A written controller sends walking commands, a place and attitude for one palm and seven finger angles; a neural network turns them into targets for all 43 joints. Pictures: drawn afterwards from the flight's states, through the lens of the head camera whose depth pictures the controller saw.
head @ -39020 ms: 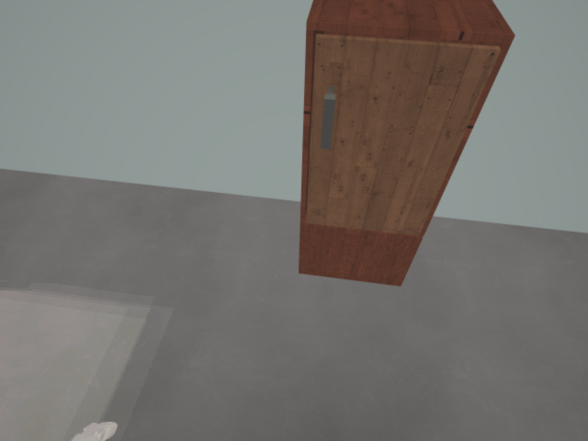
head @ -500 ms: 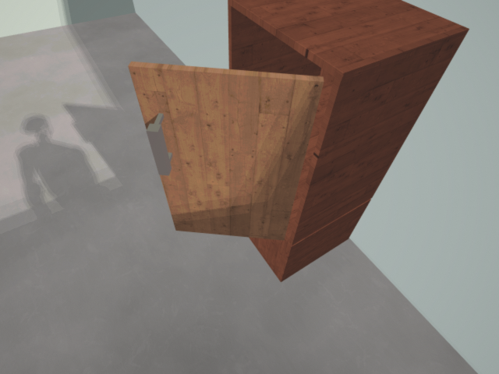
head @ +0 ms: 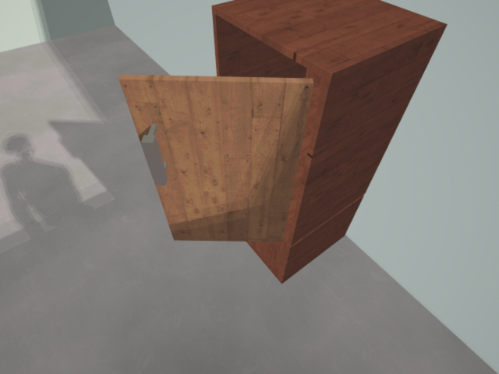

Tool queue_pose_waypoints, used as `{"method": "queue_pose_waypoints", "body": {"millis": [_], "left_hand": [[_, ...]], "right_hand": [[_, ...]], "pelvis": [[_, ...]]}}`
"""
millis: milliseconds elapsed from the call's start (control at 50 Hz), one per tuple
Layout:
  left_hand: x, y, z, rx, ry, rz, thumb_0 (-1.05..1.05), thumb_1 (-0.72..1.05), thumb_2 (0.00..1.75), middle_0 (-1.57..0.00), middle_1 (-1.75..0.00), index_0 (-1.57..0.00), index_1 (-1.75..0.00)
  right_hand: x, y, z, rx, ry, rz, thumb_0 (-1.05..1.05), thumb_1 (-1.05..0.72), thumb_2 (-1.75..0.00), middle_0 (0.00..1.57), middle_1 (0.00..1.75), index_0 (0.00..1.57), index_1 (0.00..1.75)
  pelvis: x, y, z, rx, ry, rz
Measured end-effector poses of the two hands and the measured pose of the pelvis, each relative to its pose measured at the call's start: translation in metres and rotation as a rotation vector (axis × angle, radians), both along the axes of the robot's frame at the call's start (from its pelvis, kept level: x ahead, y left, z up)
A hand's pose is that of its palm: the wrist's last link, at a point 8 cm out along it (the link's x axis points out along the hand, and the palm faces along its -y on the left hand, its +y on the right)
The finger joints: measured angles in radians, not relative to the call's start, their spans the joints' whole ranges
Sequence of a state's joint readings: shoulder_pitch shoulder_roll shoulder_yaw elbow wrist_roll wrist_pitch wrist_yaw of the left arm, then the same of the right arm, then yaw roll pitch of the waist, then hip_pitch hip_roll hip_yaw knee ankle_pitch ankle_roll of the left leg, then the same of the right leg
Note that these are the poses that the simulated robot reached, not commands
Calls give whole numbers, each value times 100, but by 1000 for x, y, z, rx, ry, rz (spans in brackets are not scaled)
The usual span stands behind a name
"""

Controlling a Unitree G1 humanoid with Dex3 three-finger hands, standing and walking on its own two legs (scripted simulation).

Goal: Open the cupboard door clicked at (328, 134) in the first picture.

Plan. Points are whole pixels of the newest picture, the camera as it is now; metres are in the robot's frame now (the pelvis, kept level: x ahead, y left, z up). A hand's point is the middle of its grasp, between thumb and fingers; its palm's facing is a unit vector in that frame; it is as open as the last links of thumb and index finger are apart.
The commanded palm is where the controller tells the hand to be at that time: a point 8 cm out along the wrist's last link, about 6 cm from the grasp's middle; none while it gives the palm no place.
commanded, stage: come to a stop and stand still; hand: left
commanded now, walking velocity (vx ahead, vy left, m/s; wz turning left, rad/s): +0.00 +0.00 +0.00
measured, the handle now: (157, 155) +0.55 +0.23 +0.00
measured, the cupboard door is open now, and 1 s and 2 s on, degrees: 53 53 53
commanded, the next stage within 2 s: look again from close up in 0.84 s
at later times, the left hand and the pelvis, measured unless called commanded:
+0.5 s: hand out of the picture -0.04 +0.10 -0.17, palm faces +0.06 -0.99 -0.13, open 7.3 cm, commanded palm none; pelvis +0.00 -0.04 +0.00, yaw +1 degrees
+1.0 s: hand out of the picture +0.00 +0.12 -0.17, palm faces +0.04 -0.98 -0.18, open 7.3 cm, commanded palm none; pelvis +0.01 -0.04 +0.00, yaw +0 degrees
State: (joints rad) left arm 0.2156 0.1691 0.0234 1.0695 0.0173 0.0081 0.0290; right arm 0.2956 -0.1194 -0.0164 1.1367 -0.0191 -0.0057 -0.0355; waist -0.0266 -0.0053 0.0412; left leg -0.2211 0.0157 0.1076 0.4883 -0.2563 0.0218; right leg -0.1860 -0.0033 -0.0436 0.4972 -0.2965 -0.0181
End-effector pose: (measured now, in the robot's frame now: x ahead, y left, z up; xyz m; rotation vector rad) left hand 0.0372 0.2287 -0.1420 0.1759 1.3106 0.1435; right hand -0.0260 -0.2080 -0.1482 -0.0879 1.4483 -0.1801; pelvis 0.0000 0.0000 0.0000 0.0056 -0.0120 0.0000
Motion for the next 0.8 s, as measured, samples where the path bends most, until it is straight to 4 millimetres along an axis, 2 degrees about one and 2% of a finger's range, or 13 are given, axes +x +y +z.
{"method": "queue_pose_waypoints", "body": {"millis": [120, 360, 460, 580, 800], "left_hand": [[-16, -13, 1, 0, 19, 10, 0, 95, 90, -20, -30, -20, -30], [-72, -56, -1, -63, 141, 61, 0, 92, 90, -20, -30, -20, -30], [-84, -71, -1, -85, 175, 78, 0, 92, 90, -20, -30, -20, -30], [-83, -78, -2, -87, 176, 88, 0, 91, 90, -20, -30, -20, -30], [-60, -72, -2, -57, 123, 80, 0, 91, 90, -20, -30, -20, -30]], "right_hand": [[-1, -10, 1, 12, -2, 8, 0, -91, -90, 20, 30, 20, 29], [9, -25, 3, 21, 6, 49, 1, -91, -90, 20, 30, 20, 29], [14, -31, 3, 13, 9, 56, 1, -91, -90, 20, 30, 20, 29], [20, -37, 3, 6, 4, 63, 1, -92, -90, 20, 30, 20, 29], [27, -43, 2, 4, -2, 64, 1, -92, -90, 20, 30, 20, 29]], "pelvis": [[-2, -12, 2, 3, -11, 1], [-1, -29, 5, 5, -2, 10], [2, -34, 5, 6, 1, 12], [6, -39, 5, 7, 0, 14], [13, -44, 4, 7, -2, 17]]}}
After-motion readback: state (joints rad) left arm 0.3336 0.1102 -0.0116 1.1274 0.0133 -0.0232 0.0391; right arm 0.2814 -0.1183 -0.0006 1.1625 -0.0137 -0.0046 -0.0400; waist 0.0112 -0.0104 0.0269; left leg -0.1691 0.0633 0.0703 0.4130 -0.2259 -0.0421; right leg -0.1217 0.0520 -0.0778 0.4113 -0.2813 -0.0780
